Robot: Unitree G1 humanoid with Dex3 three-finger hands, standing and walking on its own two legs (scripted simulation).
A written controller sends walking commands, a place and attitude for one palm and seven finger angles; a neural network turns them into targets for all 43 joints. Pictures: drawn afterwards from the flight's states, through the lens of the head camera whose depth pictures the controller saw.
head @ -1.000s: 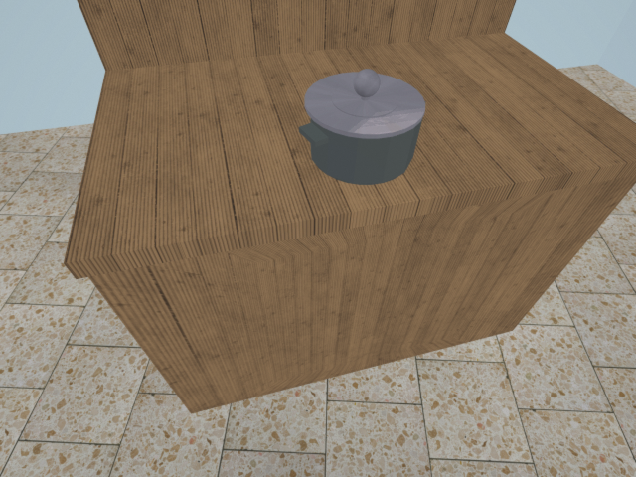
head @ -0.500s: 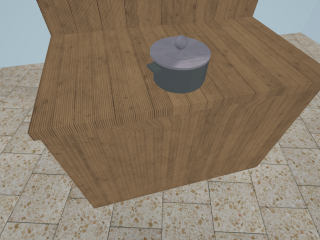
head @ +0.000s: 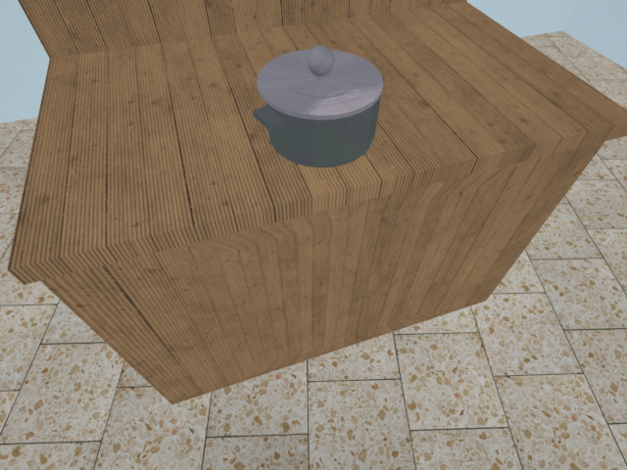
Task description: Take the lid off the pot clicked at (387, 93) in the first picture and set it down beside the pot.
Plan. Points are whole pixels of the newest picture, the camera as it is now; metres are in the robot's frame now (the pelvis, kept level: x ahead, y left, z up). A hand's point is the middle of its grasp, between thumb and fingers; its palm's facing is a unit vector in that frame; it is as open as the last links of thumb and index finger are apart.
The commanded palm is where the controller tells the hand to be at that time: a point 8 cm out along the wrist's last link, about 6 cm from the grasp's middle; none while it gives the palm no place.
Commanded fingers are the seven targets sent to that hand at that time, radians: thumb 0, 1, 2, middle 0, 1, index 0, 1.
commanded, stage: walk to a spot facing it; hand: left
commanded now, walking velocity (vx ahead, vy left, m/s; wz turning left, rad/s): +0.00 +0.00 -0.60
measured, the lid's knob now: (320, 60) +0.68 +0.04 +0.17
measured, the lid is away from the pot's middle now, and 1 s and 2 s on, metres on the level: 0.00 0.00 0.00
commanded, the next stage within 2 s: none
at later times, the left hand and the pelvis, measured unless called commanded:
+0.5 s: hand out of the picture +0.12 +0.21 -0.16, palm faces -0.17 -0.96 -0.23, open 7.4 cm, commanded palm none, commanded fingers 0.00 0.90 0.90 -0.20 -0.30 -0.20 -0.30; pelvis -0.01 +0.02 +0.00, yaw -15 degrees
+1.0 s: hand (252, 453) +0.17 +0.11 -0.16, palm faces -0.54 -0.81 -0.22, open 7.4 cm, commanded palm none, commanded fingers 0.00 0.90 0.90 -0.20 -0.30 -0.20 -0.30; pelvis -0.01 -0.02 +0.00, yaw -35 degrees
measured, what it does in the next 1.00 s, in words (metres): steps on the spot, turning right: left foot, then right foot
